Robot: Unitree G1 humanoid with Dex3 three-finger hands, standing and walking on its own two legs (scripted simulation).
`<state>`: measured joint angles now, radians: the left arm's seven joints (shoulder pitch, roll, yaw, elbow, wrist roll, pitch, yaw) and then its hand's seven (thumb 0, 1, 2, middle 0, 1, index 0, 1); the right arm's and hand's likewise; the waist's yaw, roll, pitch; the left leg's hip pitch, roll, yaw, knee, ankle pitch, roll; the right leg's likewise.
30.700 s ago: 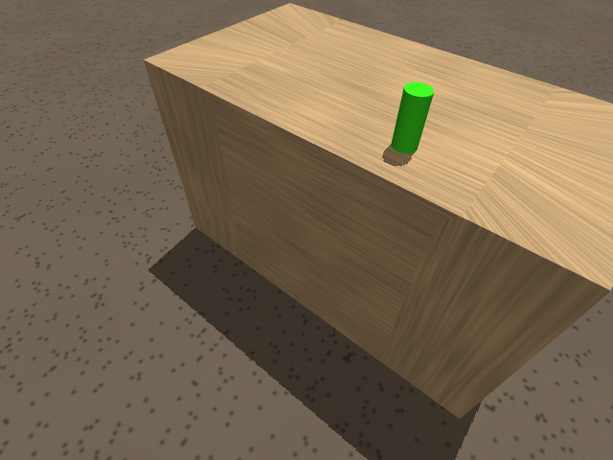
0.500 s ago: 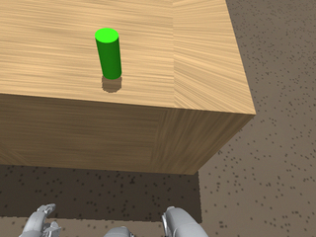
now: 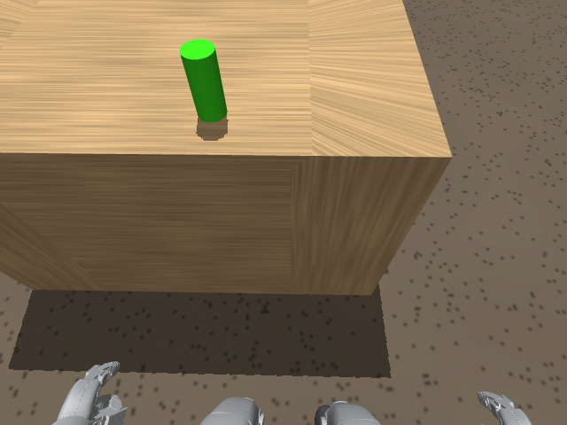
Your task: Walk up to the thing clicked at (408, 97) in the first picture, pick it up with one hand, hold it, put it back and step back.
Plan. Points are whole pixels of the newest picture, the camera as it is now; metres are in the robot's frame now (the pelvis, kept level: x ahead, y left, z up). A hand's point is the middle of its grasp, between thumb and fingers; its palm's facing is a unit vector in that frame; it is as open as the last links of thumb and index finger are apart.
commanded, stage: step back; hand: left
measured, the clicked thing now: (205, 83) +0.67 +0.18 +0.05
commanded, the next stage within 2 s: none
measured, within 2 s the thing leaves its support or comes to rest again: neither
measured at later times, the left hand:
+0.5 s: hand out of the picture -0.07 +0.26 -0.17, palm faces -0.06 -0.92 -0.39, open 7.4 cm
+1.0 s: hand out of the picture -0.18 +0.21 -0.15, palm faces +0.04 -0.93 -0.35, open 7.4 cm
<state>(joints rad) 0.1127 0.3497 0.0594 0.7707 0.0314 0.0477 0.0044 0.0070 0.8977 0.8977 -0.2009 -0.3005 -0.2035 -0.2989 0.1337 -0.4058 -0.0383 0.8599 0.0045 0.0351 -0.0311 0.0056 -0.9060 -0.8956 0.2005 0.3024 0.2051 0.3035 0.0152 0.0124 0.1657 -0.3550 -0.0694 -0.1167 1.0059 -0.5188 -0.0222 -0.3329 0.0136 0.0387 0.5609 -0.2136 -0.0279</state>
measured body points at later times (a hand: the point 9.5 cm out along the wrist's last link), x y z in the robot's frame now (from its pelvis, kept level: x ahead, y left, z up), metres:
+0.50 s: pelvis -0.15 -0.02 -0.02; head -0.09 -0.01 +0.43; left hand -0.07 +0.31 -0.14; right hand -0.02 -0.34 -0.11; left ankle -0.05 +0.13 -0.73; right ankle -0.19 -0.16 -0.73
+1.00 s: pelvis -0.31 -0.05 -0.01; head -0.26 -0.03 +0.44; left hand -0.18 +0.26 -0.13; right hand -0.23 -0.36 -0.12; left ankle -0.29 +0.06 -0.73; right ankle -0.27 -0.18 -0.68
